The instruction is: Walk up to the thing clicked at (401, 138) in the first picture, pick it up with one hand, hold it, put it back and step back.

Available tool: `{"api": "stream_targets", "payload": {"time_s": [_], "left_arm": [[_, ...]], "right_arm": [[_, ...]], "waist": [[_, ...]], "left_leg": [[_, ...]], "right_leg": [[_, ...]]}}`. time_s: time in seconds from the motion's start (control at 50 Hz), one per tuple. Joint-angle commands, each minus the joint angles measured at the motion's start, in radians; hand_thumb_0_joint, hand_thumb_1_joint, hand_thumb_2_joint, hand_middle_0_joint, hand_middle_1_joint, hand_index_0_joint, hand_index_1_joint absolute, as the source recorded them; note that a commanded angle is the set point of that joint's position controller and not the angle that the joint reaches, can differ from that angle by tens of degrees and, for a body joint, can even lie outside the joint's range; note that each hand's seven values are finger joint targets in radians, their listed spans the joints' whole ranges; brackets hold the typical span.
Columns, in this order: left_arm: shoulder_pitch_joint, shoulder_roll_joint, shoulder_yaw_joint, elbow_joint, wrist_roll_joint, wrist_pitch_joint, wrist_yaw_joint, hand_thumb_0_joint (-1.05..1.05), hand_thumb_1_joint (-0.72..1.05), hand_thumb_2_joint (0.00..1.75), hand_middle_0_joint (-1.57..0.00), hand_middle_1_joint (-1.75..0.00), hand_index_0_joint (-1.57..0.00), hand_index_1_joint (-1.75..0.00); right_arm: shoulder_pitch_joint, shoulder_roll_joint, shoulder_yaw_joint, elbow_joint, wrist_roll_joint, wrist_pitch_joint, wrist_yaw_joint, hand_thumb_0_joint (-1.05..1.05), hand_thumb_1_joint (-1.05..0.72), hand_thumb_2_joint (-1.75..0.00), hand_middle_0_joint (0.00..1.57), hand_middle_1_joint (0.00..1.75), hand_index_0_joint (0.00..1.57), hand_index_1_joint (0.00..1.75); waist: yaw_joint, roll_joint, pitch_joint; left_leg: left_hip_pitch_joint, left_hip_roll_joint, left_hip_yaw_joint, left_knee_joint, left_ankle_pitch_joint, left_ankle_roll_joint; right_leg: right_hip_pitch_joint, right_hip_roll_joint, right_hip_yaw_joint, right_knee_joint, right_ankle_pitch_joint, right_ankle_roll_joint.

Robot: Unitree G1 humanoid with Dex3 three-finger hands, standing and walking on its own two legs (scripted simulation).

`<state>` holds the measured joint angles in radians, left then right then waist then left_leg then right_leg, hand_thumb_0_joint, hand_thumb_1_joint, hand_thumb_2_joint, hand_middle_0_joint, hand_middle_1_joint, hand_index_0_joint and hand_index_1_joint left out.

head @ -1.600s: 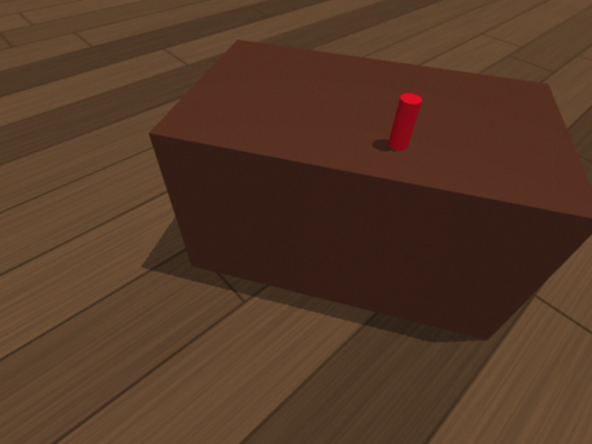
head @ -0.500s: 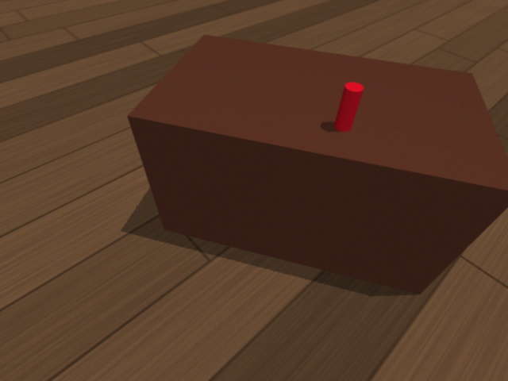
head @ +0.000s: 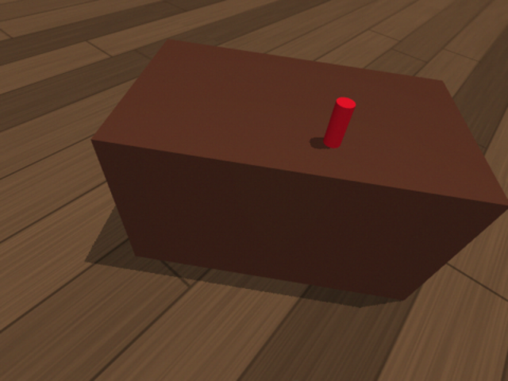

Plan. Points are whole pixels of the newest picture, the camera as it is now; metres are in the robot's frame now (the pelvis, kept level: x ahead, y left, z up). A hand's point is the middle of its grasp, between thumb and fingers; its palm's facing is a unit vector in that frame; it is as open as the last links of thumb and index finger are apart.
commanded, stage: walk up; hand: right
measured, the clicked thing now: (338, 123) +0.80 -0.27 -0.06
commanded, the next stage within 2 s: none
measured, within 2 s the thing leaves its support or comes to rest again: neither
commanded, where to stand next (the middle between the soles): +0.37 +0.00 m, yaw -7 degrees
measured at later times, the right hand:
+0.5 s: hand (385, 348) +0.22 -0.27 -0.15, palm faces +0.06 +0.94 -0.33, open 7.3 cm
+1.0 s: hand (358, 298) +0.32 -0.24 -0.15, palm faces +0.13 +0.90 -0.41, open 7.3 cm
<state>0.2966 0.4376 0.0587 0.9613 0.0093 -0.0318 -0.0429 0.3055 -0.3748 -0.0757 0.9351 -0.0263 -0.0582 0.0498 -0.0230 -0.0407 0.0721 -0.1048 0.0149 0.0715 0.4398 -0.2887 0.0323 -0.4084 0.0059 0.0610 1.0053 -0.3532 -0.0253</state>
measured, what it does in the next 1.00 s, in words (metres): walks ahead: right foot, then left foot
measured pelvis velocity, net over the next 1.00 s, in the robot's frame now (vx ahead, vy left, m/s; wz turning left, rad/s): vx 0.29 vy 0.04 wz -0.18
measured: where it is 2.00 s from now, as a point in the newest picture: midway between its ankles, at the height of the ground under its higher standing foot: (224, 370)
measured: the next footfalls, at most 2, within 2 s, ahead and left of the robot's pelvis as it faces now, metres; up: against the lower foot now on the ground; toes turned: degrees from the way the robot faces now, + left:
right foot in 0.24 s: +0.24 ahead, -0.12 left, +0.00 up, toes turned -4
left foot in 0.64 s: +0.36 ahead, +0.15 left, +0.00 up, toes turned -7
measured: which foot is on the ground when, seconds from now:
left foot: down 0.00-0.28, up 0.30-0.62, down 0.64-1.00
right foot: up 0.00-0.22, down 0.24-0.66, up 0.68-1.00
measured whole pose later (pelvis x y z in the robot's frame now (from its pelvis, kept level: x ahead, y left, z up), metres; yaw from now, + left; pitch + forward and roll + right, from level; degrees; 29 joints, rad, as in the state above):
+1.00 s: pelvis +0.29 +0.04 -0.02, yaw -10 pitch -3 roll -1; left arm 0.23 0.41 0.05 0.91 0.01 0.01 -0.02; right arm 0.26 -0.39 -0.03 0.84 -0.01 -0.05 0.00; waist 0.00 -0.03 0.13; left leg -0.28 0.09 0.10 0.66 -0.32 0.00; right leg -0.33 -0.03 0.00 0.70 -0.33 -0.03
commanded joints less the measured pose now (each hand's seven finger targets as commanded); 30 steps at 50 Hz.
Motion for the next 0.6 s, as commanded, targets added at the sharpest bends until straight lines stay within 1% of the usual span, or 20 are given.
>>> {"api": "stream_targets", "payload": {"time_s": [0.0, 0.02, 0.04, 0.06, 0.1, 0.14, 0.18, 0.2, 0.22, 0.24, 0.26, 0.28, 0.3, 0.34, 0.36, 0.4, 0.44, 0.52, 0.54, 0.58], "left_arm": [[-0.038, 0.141, 0.03, -0.111, -0.007, -0.021, -0.002, 0.0, 0.9, 0.9, -0.2, -0.3, -0.2, -0.3], [-0.062, 0.133, 0.026, -0.128, -0.007, -0.021, -0.003, 0.0, 0.9, 0.9, -0.2, -0.3, -0.2, -0.3], [-0.084, 0.129, 0.027, -0.147, -0.005, -0.02, -0.005, 0.0, 0.9, 0.9, -0.2, -0.3, -0.2, -0.3], [-0.121, 0.129, 0.027, -0.163, -0.002, -0.02, -0.009, 0.0, 0.9, 0.9, -0.2, -0.3, -0.2, -0.3], [-0.138, 0.117, 0.027, -0.18, -0.001, -0.023, -0.014, 0.0, 0.9, 0.9, -0.2, -0.3, -0.2, -0.3], [-0.136, 0.115, 0.03, -0.179, 0.001, -0.023, -0.015, 0.0, 0.9, 0.9, -0.2, -0.3, -0.2, -0.3], [-0.091, 0.123, 0.037, -0.171, 0.0, -0.028, -0.009, 0.0, 0.9, 0.9, -0.2, -0.3, -0.2, -0.3], [-0.018, 0.138, 0.049, -0.152, 0.001, -0.034, -0.003, 0.0, 0.9, 0.9, -0.2, -0.3, -0.2, -0.3], [0.081, 0.184, 0.069, -0.132, 0.003, -0.043, 0.008, 0.0, 0.9, 0.9, -0.2, -0.3, -0.2, -0.3], [0.174, 0.257, 0.098, -0.125, 0.005, -0.05, 0.02, 0.0, 0.9, 0.9, -0.2, -0.3, -0.2, -0.3], [0.192, 0.306, 0.104, -0.139, -0.004, -0.049, 0.024, 0.0, 0.9, 0.9, -0.2, -0.3, -0.2, -0.3], [0.11, 0.304, 0.103, -0.163, -0.017, -0.048, 0.028, 0.0, 0.9, 0.9, -0.2, -0.3, -0.2, -0.3], [0.071, 0.263, 0.093, -0.178, -0.021, -0.043, 0.031, 0.0, 0.9, 0.9, -0.2, -0.3, -0.2, -0.3], [-0.004, 0.219, 0.076, -0.196, -0.028, -0.052, 0.037, 0.0, 0.9, 0.9, -0.2, -0.3, -0.2, -0.3], [-0.009, 0.197, 0.07, -0.198, -0.023, -0.056, 0.037, 0.0, 0.9, 0.9, -0.2, -0.3, -0.2, -0.3], [-0.013, 0.184, 0.061, -0.2, -0.015, -0.064, 0.032, 0.0, 0.9, 0.9, -0.2, -0.3, -0.2, -0.3], [-0.016, 0.196, 0.065, -0.217, -0.005, -0.067, 0.026, 0.0, 0.9, 0.9, -0.2, -0.3, -0.2, -0.3], [-0.023, 0.224, 0.073, -0.243, 0.012, -0.055, 0.009, 0.0, 0.9, 0.9, -0.2, -0.3, -0.2, -0.3], [-0.023, 0.224, 0.067, -0.24, 0.014, -0.048, 0.008, 0.0, 0.9, 0.9, -0.2, -0.3, -0.2, -0.3], [-0.046, 0.198, 0.053, -0.243, 0.007, -0.031, 0.013, 0.0, 0.9, 0.9, -0.2, -0.3, -0.2, -0.3]], "right_arm": [[0.036, -0.254, -0.056, -0.09, 0.011, -0.034, -0.028, 0.0, -0.9, -0.9, 0.2, 0.3, 0.2, 0.3], [0.042, -0.253, -0.056, -0.099, 0.012, -0.032, -0.031, 0.0, -0.9, -0.9, 0.2, 0.3, 0.2, 0.3], [0.038, -0.259, -0.058, -0.111, 0.012, -0.03, -0.031, 0.0, -0.9, -0.9, 0.2, 0.3, 0.2, 0.3], [0.044, -0.261, -0.059, -0.123, 0.012, -0.027, -0.031, 0.0, -0.9, -0.9, 0.2, 0.3, 0.2, 0.3], [0.019, -0.265, -0.06, -0.146, 0.012, -0.02, -0.029, 0.0, -0.9, -0.9, 0.2, 0.3, 0.2, 0.3], [0.019, -0.267, -0.06, -0.163, 0.009, -0.012, -0.031, 0.0, -0.9, -0.9, 0.2, 0.3, 0.2, 0.3], [0.018, -0.264, -0.058, -0.179, 0.01, -0.007, -0.035, 0.0, -0.9, -0.9, 0.2, 0.3, 0.2, 0.3], [0.012, -0.25, -0.053, -0.189, 0.012, -0.005, -0.034, 0.0, -0.9, -0.9, 0.2, 0.3, 0.2, 0.3], [0.039, -0.213, -0.039, -0.194, 0.015, -0.006, -0.032, 0.0, -0.9, -0.9, 0.2, 0.3, 0.2, 0.3], [0.116, -0.163, -0.021, -0.199, 0.014, -0.006, -0.029, 0.0, -0.9, -0.9, 0.2, 0.3, 0.2, 0.3], [0.122, -0.2, -0.025, -0.201, 0.022, 0.003, -0.032, 0.0, -0.9, -0.9, 0.2, 0.3, 0.2, 0.3], [0.108, -0.261, -0.037, -0.173, 0.011, 0.014, -0.044, 0.0, -0.9, -0.9, 0.2, 0.3, 0.2, 0.3], [0.061, -0.275, -0.044, -0.164, 0.01, 0.009, -0.041, 0.0, -0.9, -0.9, 0.2, 0.3, 0.2, 0.3], [0.087, -0.238, -0.036, -0.142, 0.026, 0.014, -0.029, 0.0, -0.9, -0.9, 0.2, 0.3, 0.2, 0.3], [0.105, -0.218, -0.029, -0.14, 0.024, 0.019, -0.022, 0.0, -0.9, -0.9, 0.2, 0.3, 0.2, 0.3], [0.112, -0.204, -0.035, -0.14, 0.009, 0.022, -0.01, 0.0, -0.9, -0.9, 0.2, 0.3, 0.2, 0.3], [0.092, -0.194, -0.039, -0.151, 0.006, 0.023, 0.001, 0.0, -0.9, -0.9, 0.2, 0.3, 0.2, 0.3], [0.016, -0.199, -0.052, -0.176, 0.0, -0.004, 0.007, 0.0, -0.9, -0.9, 0.2, 0.3, 0.2, 0.3], [0.008, -0.195, -0.056, -0.169, 0.0, -0.012, 0.002, 0.0, -0.9, -0.9, 0.2, 0.3, 0.2, 0.3], [0.096, -0.193, -0.063, -0.131, -0.002, -0.026, -0.021, 0.0, -0.9, -0.9, 0.2, 0.3, 0.2, 0.3]], "waist": [[-0.015, 0.182, 0.064], [-0.019, 0.18, 0.057], [-0.02, 0.184, 0.057], [-0.035, 0.169, 0.054], [-0.027, 0.174, 0.039], [-0.028, 0.158, 0.029], [0.004, 0.116, 0.012], [0.052, 0.057, -0.032], [0.1, -0.048, -0.116], [0.117, -0.225, -0.206], [0.127, -0.286, -0.194], [0.104, -0.193, -0.146], [0.099, -0.113, -0.069], [0.044, -0.054, -0.01], [0.028, -0.051, -0.001], [0.019, -0.058, 0.013], [0.019, -0.089, 0.012], [0.044, -0.158, 0.01], [0.046, -0.159, 0.004], [-0.011, -0.091, -0.036]], "left_leg": [[0.092, 0.208, -0.151, -0.175, 0.481, 0.127], [0.118, 0.213, -0.131, -0.155, 0.559, 0.14], [0.096, 0.217, -0.108, -0.152, 0.56, 0.148], [0.091, 0.207, -0.088, -0.137, 0.541, 0.141], [0.039, 0.197, -0.064, -0.115, 0.491, 0.13], [0.003, 0.21, -0.084, -0.091, 0.427, 0.125], [-0.021, 0.213, -0.098, -0.014, 0.42, 0.119], [-0.064, 0.193, -0.078, 0.115, 0.445, 0.106], [-0.108, 0.133, -0.04, 0.333, 0.407, 0.079], [-0.247, 0.03, 0.005, 0.594, 0.133, 0.04], [-0.457, -0.088, -0.03, 0.746, -0.253, 0.01], [-0.46, -0.001, -0.113, 0.796, -0.305, 0.007], [-0.459, 0.02, -0.139, 0.819, -0.276, 0.005], [-0.415, 0.065, -0.146, 0.77, -0.161, 0.01], [-0.37, 0.067, -0.131, 0.716, -0.123, 0.008], [-0.311, 0.061, -0.092, 0.647, -0.054, -0.003], [-0.326, 0.075, -0.058, 0.52, -0.04, -0.023], [-0.23, 0.078, -0.024, 0.257, -0.006, -0.049], [-0.172, 0.06, -0.015, 0.23, 0.03, -0.05], [0.025, 0.03, -0.003, 0.14, 0.169, -0.045]], "right_leg": [[-0.152, -0.034, 0.009, -0.129, 0.086, 0.021], [-0.161, -0.032, -0.007, -0.168, 0.085, 0.019], [-0.136, -0.041, -0.027, -0.216, 0.101, 0.015], [-0.104, -0.046, -0.053, -0.281, 0.116, 0.006], [-0.006, -0.046, -0.088, -0.381, 0.188, -0.006], [0.069, -0.035, -0.096, -0.394, 0.212, -0.018], [0.161, -0.021, -0.093, -0.43, 0.21, -0.034], [0.293, -0.01, -0.093, -0.47, 0.231, -0.046], [0.444, -0.013, -0.051, -0.513, 0.202, -0.067], [0.588, -0.191, 0.236, -0.57, 0.124, -0.114], [0.65, -0.385, 0.647, -0.69, 0.117, -0.254], [0.535, -0.428, 0.696, -0.696, 0.019, -0.296], [0.418, -0.402, 0.624, -0.731, 0.016, -0.309], [0.298, -0.296, 0.347, -0.71, 0.141, -0.236], [0.241, -0.243, 0.271, -0.702, 0.213, -0.209], [0.141, -0.181, 0.172, -0.7, 0.27, -0.192], [0.142, -0.166, 0.113, -0.705, 0.232, -0.192], [0.053, -0.163, 0.104, -0.71, -0.026, -0.192], [0.011, -0.164, 0.109, -0.679, -0.014, -0.186], [-0.086, -0.153, 0.092, -0.517, 0.115, -0.147]]}}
